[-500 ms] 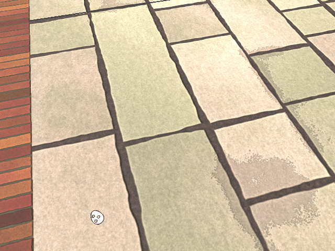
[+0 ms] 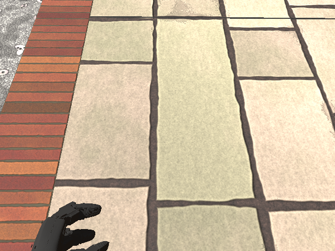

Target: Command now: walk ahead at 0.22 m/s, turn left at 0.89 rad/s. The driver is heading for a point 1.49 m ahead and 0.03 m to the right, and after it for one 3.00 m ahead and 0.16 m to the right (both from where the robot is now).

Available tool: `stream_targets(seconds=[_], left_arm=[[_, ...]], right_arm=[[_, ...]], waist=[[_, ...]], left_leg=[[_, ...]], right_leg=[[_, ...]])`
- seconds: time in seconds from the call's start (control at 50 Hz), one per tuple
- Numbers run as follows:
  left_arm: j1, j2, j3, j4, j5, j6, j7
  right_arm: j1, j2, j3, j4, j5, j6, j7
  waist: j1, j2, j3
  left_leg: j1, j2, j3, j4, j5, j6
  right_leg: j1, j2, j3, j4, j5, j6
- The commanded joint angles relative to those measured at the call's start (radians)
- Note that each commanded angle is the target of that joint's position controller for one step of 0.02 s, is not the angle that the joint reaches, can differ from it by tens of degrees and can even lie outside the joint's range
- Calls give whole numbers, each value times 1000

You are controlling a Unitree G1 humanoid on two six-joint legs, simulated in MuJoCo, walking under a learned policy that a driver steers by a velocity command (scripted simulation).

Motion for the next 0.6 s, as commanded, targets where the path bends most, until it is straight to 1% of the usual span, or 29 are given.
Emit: stream_targets(seconds=[0.02, 0.04, 0.06, 0.08, 0.1, 0.12, 0.14, 0.16, 0.18, 0.2, 0.22, 0.24, 0.26, 0.3, 0.32, 0.36, 0.38, 0.4, 0.42, 0.44, 0.46, 0.48, 0.5, 0.52, 0.54, 0.56, 0.58, 0.6], left_arm=[[104, 133, 39, -24, -3, -20, 14], [186, 150, 46, 4, 2, -37, 21], [311, 190, 57, 31, 9, -54, 31], [357, 237, 63, 19, 3, -48, 38], [353, 222, 72, 11, -7, -29, 28], [271, 193, 82, -5, -18, -16, 32], [213, 126, 69, -24, -19, -6, 37], [188, 85, 55, -19, -8, 6, 39], [194, 99, 58, 0, 0, 9, 38], [215, 121, 69, 24, 4, 9, 30], [231, 130, 76, 43, 5, 6, 22], [239, 132, 79, 54, 6, 3, 15], [241, 135, 83, 60, 8, 2, 10], [234, 143, 89, 66, 7, 9, 3], [231, 148, 93, 69, 7, 16, -1], [244, 165, 102, 80, 9, 35, -7], [247, 174, 106, 85, 6, 47, -9], [255, 180, 109, 91, -3, 59, -9], [293, 175, 111, 104, -6, 66, -8], [334, 132, 104, 107, -3, 69, -12], [324, 64, 86, 60, -15, 65, -7], [257, 136, 106, 76, -5, 77, 2], [278, 121, 108, 88, -19, 83, -6], [315, 114, 108, 117, -20, 84, -10], [344, 115, 111, 136, -14, 83, -11], [370, 109, 110, 158, -8, 81, -12], [364, 97, 105, 162, -9, 79, -11], [346, 81, 99, 160, -14, 77, -8]], right_arm=[[-43, -162, -51, -95, -12, 12, -20], [-85, -162, -52, -112, -10, 8, -23], [-92, -124, -42, -139, 4, -3, -19], [-6, -28, -19, -159, 7, -4, -26], [152, -83, -28, -160, -5, 4, -29], [166, -114, -30, -121, -29, 23, -28], [46, -129, -31, -129, -41, 36, -18], [-54, -130, -34, -147, -38, 48, -8], [-91, -112, -28, -166, -27, 59, 3], [-94, -93, -20, -168, -19, 68, 8], [-88, -74, -13, -172, -13, 74, 11], [-84, -62, -6, -171, -10, 75, 12], [-88, -54, 0, -172, -11, 77, 12], [-111, -46, 13, -177, -15, 83, 13], [-130, -44, 20, -182, -15, 86, 13], [-156, -53, 27, -185, -12, 88, 14], [-148, -52, 30, -179, -13, 84, 14], [-120, -47, 34, -165, -19, 77, 15], [-117, -56, 36, -158, -26, 68, 15], [-137, -89, 38, -171, -40, 57, 12], [-201, -181, 23, -212, -42, 52, 7], [-203, -145, 24, -193, -54, 44, -6], [-279, -95, 43, -188, -52, 34, -12], [-318, -65, 52, -185, -45, 26, -14], [-329, -60, 53, -185, -38, 17, -19], [-319, -45, 57, -179, -32, 11, -22], [-289, -36, 60, -168, -26, 7, -21], [-258, -36, 60, -152, -21, 4, -22]], waist=[[74, 124, -170], [122, 118, -176], [166, 61, -246], [129, -127, -350], [57, -224, -492], [46, -153, -477], [73, -75, -381], [83, -29, -300], [85, -64, -235], [82, -84, -210], [73, -98, -213], [66, -102, -225], [64, -109, -234], [65, -135, -237], [72, -154, -231], [89, -190, -211], [82, -184, -195], [65, -164, -173], [68, -123, -142], [82, 50, -122], [99, 297, -108], [62, 190, -49], [128, 171, -25], [154, 166, -22], [163, 186, -44], [158, 182, -68], [144, 162, -94], [129, 155, -108]], left_leg=[[-73, 124, -200, 105, 662, -63], [-72, 110, -199, 209, 629, -80], [-141, 85, -150, 415, 428, -110], [-293, -12, 30, 686, -390, -116], [-338, 14, 67, 807, -462, -128], [-390, 79, 87, 931, -357, -138], [-409, 100, 112, 925, -258, -150], [-393, 114, 111, 882, -205, -166], [-379, 123, 108, 833, -191, -177], [-340, 120, 112, 789, -174, -178], [-307, 112, 118, 732, -168, -176], [-281, 106, 126, 675, -172, -172], [-260, 105, 133, 618, -177, -167], [-198, 121, 152, 493, -176, -150], [-157, 130, 166, 421, -168, -139], [-93, 134, 195, 287, -154, -120], [-44, 134, 211, 189, -109, -105], [40, 131, 227, 55, -27, -83], [105, 137, 201, -42, 7, -59], [124, 285, -5, -197, -68, -29], [0, 559, -320, -312, -103, 57], [-209, 548, -269, -313, -92, 105], [-250, 473, -177, -299, -43, 88], [-253, 413, -95, -283, 44, 56], [-198, 370, -43, -253, 157, 36], [-144, 351, -6, -212, 309, 36], [-91, 355, 1, -177, 416, 41], [-44, 365, -3, -147, 482, 49]], right_leg=[[345, 109, -70, -159, 59, -10], [421, 88, -51, -254, 132, -29], [614, -63, 49, -278, 319, -76], [805, -375, 278, -174, 842, -147], [842, -501, 490, -162, 1001, -271], [798, -481, 509, -176, 744, -343], [667, -390, 408, -242, 489, -330], [571, -296, 277, -283, 360, -282], [500, -247, 187, -301, 383, -264], [451, -213, 121, -308, 426, -252], [434, -194, 82, -307, 456, -243], [431, -188, 58, -306, 473, -239], [429, -193, 48, -310, 464, -242], [390, -202, 38, -331, 343, -248], [360, -199, 32, -349, 237, -246], [325, -191, 40, -376, 20, -241], [299, -184, 38, -375, -63, -229], [241, -173, 26, -364, -133, -201], [171, -157, 16, -348, -200, -155], [107, -97, -51, -221, -302, -91], [52, 45, -185, -86, -433, -28], [195, -6, -91, 51, -406, -26], [252, 8, -90, 101, -348, -32], [282, 12, -101, 118, -304, -34], [290, 17, -117, 122, -283, -36], [300, 21, -128, 114, -291, -32], [310, 23, -131, 79, -314, -29], [318, 20, -129, 28, -329, -28]])
Keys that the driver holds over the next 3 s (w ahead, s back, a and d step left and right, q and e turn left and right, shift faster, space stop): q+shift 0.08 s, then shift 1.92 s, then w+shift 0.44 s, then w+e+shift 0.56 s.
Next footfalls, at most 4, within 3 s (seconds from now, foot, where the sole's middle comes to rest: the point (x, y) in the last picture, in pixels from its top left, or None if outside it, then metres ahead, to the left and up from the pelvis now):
0.06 right None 0.25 -0.12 -0.77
0.44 left None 0.11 0.06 -0.77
0.70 right None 0.15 -0.15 -0.77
2.74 right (152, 207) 0.59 0.02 -0.77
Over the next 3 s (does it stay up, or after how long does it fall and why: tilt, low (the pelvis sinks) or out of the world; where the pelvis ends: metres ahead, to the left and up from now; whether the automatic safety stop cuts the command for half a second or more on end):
stays up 0.65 0.03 0.00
